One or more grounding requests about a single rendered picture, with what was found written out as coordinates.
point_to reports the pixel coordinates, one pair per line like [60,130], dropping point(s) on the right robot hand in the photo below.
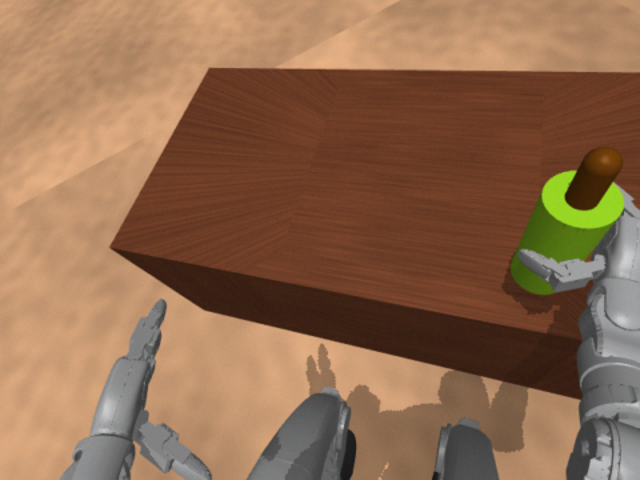
[617,255]

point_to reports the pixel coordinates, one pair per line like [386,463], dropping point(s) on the left robot arm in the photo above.
[101,457]

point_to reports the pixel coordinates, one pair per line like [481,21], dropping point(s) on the left robot foot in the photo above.
[349,457]

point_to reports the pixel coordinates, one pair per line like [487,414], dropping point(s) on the bottle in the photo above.
[573,213]

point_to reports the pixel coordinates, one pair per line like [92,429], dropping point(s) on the right robot arm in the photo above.
[607,446]

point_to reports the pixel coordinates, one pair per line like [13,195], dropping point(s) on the left robot hand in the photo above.
[120,409]

